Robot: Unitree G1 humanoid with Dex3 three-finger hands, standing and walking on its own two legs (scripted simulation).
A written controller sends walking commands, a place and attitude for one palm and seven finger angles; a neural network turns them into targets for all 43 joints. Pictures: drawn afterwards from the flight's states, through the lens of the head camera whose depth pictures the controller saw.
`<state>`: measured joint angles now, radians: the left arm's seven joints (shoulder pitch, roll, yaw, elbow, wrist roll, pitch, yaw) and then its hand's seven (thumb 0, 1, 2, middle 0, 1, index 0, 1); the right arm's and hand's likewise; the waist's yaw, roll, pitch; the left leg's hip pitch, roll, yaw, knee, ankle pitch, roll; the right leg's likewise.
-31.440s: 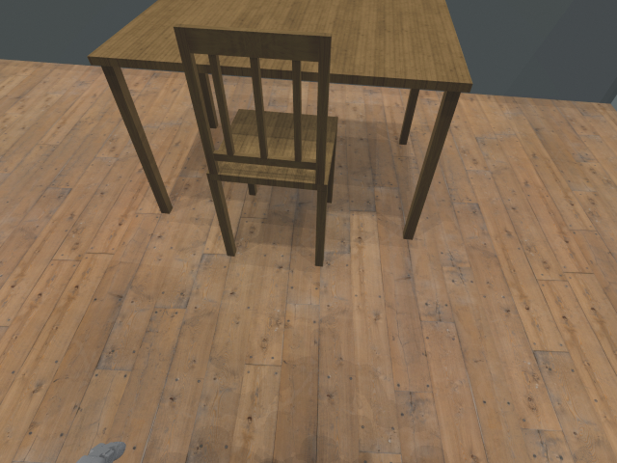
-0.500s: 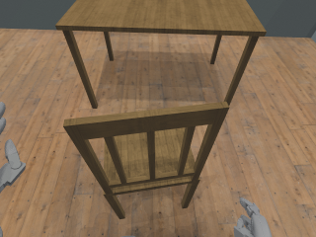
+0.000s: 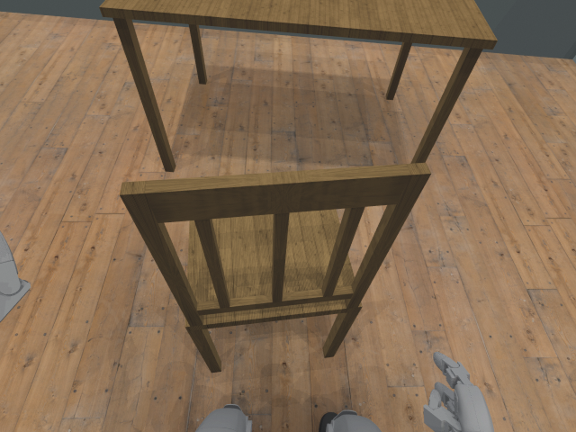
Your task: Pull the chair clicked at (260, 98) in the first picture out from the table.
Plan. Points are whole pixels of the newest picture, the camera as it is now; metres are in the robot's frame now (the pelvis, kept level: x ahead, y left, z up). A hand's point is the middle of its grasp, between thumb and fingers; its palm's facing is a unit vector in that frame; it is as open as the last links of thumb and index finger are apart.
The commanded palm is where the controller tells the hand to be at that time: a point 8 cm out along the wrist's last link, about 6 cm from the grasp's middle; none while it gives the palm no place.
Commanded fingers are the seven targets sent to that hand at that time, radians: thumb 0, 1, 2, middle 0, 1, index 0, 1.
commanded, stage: step back with the hand held close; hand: left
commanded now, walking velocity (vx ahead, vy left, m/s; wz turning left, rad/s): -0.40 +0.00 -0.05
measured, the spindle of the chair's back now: (278, 262) +0.39 +0.04 -0.07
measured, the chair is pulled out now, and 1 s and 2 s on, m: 0.62 0.62 0.62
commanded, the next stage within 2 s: stop stepping back and stand still in 0.50 s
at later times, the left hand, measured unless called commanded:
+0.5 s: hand (35, 315) +0.19 +0.24 +0.17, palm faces +0.26 -0.77 -0.58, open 7.4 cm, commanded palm +0.11 +0.29 +0.20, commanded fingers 0.00 0.90 0.90 -0.20 -0.30 -0.20 -0.30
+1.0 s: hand out of the picture +0.08 +0.21 +0.17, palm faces +0.35 -0.84 -0.42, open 7.4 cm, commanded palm +0.02 +0.26 +0.20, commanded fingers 0.00 0.90 0.90 -0.20 -0.30 -0.20 -0.30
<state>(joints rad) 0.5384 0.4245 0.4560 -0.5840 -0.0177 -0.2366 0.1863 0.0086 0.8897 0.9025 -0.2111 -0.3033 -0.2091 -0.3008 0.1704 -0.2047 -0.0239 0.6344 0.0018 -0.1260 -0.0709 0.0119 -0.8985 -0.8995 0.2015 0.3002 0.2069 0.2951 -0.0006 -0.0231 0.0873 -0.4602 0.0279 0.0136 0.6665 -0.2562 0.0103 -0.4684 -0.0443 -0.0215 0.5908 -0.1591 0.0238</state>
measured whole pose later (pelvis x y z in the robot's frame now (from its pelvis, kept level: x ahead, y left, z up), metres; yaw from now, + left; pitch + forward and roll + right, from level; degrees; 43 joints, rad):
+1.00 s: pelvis -0.14 -0.03 +0.01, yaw -3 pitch -1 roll -2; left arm 0.58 0.39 0.39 -0.49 -0.03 -0.19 0.15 0.01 0.89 0.90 -0.21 -0.30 -0.21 -0.30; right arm 0.31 -0.25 -0.04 0.68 0.02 -0.11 -0.07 0.01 -0.90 -0.90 0.20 0.30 0.21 0.30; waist -0.05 0.00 -0.02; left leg -0.24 0.02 0.01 0.57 -0.36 0.04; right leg -0.27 -0.05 -0.09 0.50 -0.21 0.03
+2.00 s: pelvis -0.14 -0.04 +0.02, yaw -1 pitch -1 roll -1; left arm 0.30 0.22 -0.01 0.99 0.00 0.03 0.03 -0.01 0.93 0.90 -0.20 -0.30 -0.20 -0.30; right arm 0.33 -0.17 -0.01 1.01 -0.01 0.01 -0.01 0.00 -0.91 -0.90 0.20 0.30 0.20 0.29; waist -0.01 0.02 0.06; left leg -0.22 -0.01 -0.02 0.47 -0.24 0.02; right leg -0.20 -0.03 -0.07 0.44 -0.22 0.01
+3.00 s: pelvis -0.14 -0.06 +0.02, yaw -2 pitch -1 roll +0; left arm 0.29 0.14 -0.01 1.06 0.00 0.01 0.04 0.00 0.92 0.90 -0.20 -0.30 -0.20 -0.30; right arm 0.33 -0.11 0.00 1.08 0.00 0.00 -0.03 0.01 -0.91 -0.90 0.20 0.30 0.20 0.29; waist 0.00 0.00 0.05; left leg -0.22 0.01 -0.02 0.47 -0.23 -0.01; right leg -0.21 -0.01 -0.07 0.45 -0.23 -0.01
